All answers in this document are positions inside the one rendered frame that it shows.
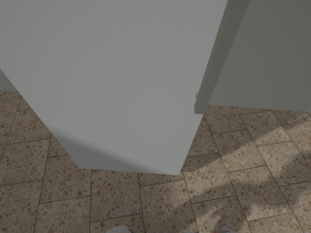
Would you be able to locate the handle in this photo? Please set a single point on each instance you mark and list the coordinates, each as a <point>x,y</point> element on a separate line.
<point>234,11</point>

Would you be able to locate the fridge door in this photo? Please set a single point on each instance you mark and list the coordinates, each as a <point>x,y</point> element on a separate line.
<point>115,81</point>

